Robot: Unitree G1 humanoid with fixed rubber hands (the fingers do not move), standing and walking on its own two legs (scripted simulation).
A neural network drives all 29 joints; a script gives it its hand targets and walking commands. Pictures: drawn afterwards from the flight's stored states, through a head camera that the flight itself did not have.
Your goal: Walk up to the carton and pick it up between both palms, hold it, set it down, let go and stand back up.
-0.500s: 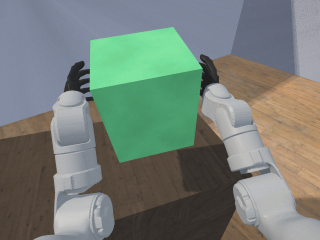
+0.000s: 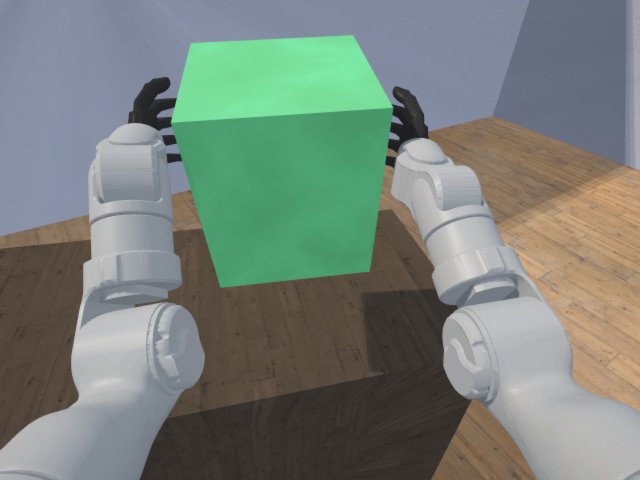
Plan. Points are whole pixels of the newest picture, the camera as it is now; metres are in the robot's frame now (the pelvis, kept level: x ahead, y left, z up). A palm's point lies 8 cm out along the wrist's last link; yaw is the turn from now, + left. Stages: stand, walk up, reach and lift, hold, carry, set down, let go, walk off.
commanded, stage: hold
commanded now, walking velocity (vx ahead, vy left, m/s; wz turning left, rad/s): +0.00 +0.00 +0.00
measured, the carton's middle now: (285, 164) +0.44 +0.03 +0.24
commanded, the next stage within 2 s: set down in 0.82 s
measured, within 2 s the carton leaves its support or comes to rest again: neither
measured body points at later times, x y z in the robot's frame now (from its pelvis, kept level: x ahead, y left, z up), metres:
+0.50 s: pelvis +0.05 +0.04 +0.00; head -0.04 +0.08 +0.44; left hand +0.41 +0.19 +0.25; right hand +0.40 -0.11 +0.27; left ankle +0.06 +0.16 -0.75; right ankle +0.02 -0.09 -0.74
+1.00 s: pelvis +0.00 +0.00 +0.00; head -0.11 +0.03 +0.44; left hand +0.37 +0.18 +0.31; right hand +0.37 -0.12 +0.32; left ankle +0.06 +0.15 -0.75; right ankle +0.02 -0.09 -0.75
